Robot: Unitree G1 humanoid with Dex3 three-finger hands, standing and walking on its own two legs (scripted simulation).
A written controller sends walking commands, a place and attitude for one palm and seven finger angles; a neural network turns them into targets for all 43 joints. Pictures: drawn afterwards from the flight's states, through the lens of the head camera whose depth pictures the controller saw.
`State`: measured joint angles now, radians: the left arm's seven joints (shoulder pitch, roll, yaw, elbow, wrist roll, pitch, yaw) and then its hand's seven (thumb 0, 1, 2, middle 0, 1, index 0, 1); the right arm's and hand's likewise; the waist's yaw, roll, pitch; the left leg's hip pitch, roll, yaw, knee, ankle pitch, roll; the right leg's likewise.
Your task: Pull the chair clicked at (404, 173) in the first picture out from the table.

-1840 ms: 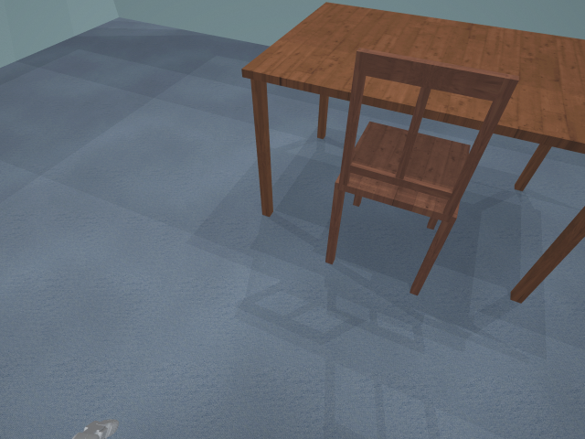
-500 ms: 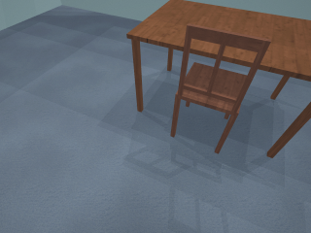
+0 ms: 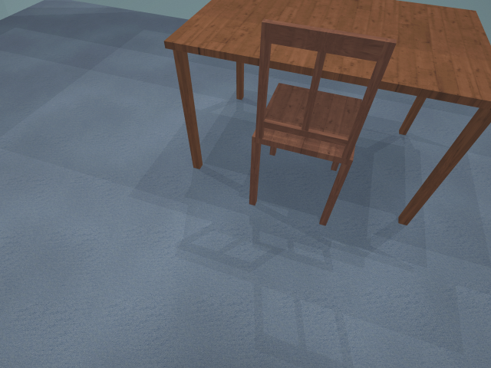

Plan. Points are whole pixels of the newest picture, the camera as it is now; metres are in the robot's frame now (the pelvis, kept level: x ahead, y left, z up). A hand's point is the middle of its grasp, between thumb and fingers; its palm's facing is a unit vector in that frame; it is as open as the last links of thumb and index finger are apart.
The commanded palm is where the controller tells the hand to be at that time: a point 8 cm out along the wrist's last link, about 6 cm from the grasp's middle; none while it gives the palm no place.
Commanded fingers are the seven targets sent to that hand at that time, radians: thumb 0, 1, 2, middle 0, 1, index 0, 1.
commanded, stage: walk to a spot facing it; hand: left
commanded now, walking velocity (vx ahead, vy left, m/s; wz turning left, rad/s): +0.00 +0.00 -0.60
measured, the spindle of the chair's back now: (312, 94) +0.93 -0.16 -0.08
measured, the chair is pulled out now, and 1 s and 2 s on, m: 0.00 0.00 0.00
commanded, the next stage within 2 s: none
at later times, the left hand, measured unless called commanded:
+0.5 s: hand out of the picture +0.05 +0.17 -0.15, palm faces -0.16 -0.95 -0.27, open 7.4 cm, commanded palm none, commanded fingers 0.00 0.90 0.90 -0.20 -0.30 -0.20 -0.30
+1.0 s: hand (133, 355) +0.17 +0.23 -0.17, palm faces -0.48 -0.85 -0.20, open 7.4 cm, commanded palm none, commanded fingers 0.00 0.90 0.90 -0.20 -0.30 -0.20 -0.30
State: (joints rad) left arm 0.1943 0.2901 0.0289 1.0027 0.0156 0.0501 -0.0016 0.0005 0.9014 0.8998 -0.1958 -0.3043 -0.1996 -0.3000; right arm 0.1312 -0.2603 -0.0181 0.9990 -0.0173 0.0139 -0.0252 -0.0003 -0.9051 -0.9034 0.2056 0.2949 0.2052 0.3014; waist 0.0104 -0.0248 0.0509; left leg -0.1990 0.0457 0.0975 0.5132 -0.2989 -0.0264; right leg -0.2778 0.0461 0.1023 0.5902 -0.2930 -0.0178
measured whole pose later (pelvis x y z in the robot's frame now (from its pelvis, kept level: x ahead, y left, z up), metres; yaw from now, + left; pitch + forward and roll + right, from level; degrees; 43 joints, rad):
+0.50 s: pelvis -0.01 -0.02 +0.01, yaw -15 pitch +2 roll +2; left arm 0.31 0.19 0.06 0.93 0.01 0.03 0.00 0.00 0.90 0.90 -0.20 -0.30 -0.20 -0.30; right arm 0.12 -0.25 -0.07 0.93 -0.02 0.06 -0.03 0.00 -0.91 -0.90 0.20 0.29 0.20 0.30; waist 0.04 0.01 0.04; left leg -0.49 0.04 -0.05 1.05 -0.32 -0.08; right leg -0.29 0.12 0.14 0.44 -0.17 -0.08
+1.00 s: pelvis +0.00 +0.06 +0.01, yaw -34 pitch +0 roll -2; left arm 0.26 0.30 0.11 0.92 0.03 0.08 -0.03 0.00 0.90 0.90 -0.19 -0.30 -0.20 -0.30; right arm 0.25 -0.17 -0.01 0.89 -0.02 0.00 -0.04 0.00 -0.90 -0.90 0.21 0.30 0.21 0.30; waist 0.02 -0.07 0.02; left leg -0.17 0.04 0.11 0.44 -0.27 0.05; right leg -0.54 0.00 0.06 1.18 -0.32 0.09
